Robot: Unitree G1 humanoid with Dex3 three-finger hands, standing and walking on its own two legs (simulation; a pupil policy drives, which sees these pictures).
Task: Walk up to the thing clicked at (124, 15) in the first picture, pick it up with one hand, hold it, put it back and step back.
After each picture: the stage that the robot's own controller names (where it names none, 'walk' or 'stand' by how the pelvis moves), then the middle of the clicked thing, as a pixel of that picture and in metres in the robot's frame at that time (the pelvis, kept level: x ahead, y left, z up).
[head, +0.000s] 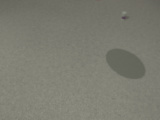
stand; (123, 16) +2.04 -0.62 -0.72
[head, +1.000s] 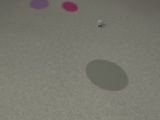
walk; (99, 24) +1.95 -0.10 -0.69
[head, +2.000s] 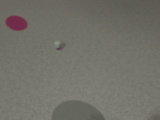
walk; (57, 46) +1.33 +0.34 -0.71
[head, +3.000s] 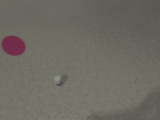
walk; (58, 81) +0.86 +0.32 -0.72
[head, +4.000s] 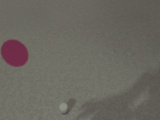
walk; (64, 109) +0.53 +0.19 -0.70
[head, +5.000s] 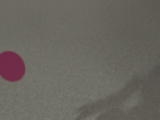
stand; out of the picture +0.39 +0.15 -0.71
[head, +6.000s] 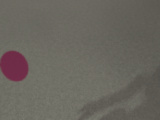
stand; out of the picture +0.38 +0.14 -0.72
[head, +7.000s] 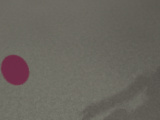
stand; out of the picture +0.38 +0.14 -0.73
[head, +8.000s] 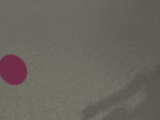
stand; out of the picture +0.38 +0.15 -0.73
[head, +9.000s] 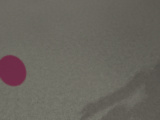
stand; out of the picture +0.36 +0.16 -0.73
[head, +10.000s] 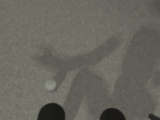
go down; (51, 86) +0.41 +0.17 -0.49
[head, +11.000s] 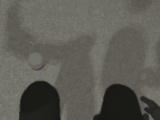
go down; (36, 62) +0.45 +0.22 -0.31
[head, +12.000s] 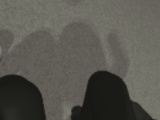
close in; out of the picture +0.42 +0.25 -0.23
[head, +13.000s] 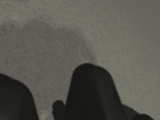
close; out of the picture +0.42 +0.27 -0.22
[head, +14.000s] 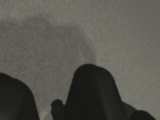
close; out of the picture +0.42 +0.27 -0.22
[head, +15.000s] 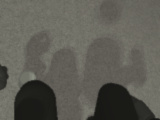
lift; (26, 82) +0.36 +0.22 -0.29
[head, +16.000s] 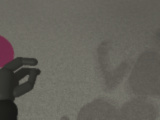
close; out of the picture +0.32 +0.16 -0.62
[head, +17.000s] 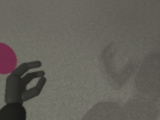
stand; out of the picture +0.32 +0.17 -0.67
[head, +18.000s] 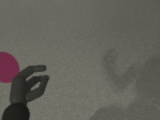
hold; out of the picture +0.30 +0.17 -0.68
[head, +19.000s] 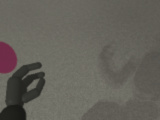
hold; out of the picture +0.31 +0.17 -0.66
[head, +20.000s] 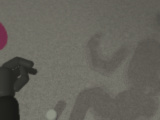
crouch; (52, 116) +0.34 +0.17 -0.59
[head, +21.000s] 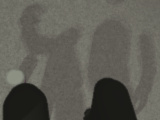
lower; (17, 79) +0.37 +0.22 -0.30
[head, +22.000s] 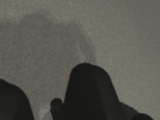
lower; out of the picture +0.34 +0.25 -0.23
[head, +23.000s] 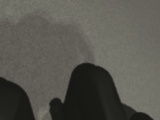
lower; out of the picture +0.34 +0.26 -0.22
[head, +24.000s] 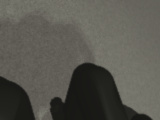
lower; out of the picture +0.34 +0.26 -0.22
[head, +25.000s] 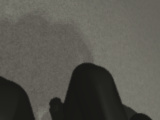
lower; out of the picture +0.34 +0.26 -0.22
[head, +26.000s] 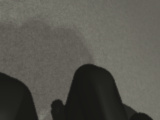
open; out of the picture +0.34 +0.26 -0.22
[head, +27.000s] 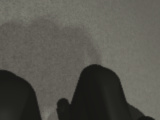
stand; out of the picture +0.26 +0.21 -0.25
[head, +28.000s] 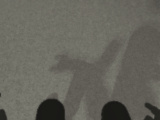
walk; (49, 110) +0.27 +0.18 -0.49
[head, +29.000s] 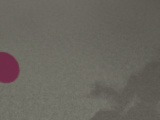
stand; out of the picture +0.22 +0.16 -0.69
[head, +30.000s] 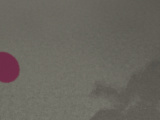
stand; out of the picture +0.22 +0.16 -0.69
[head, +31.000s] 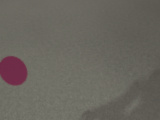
stand; out of the picture +0.25 +0.14 -0.74
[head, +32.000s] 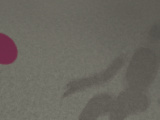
walk; out of the picture +0.27 +0.10 -0.73
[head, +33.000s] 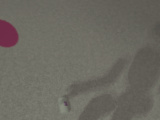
walk; (63, 105) +0.47 +0.13 -0.73
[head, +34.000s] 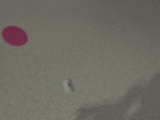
walk; (67, 87) +0.75 +0.20 -0.73
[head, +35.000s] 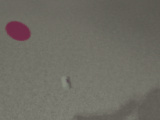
stand; (65, 83) +0.83 +0.15 -0.74
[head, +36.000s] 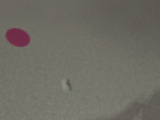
stand; (65, 86) +0.85 +0.16 -0.75
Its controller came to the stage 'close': yes
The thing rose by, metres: 0.01
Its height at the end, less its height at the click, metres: -0.02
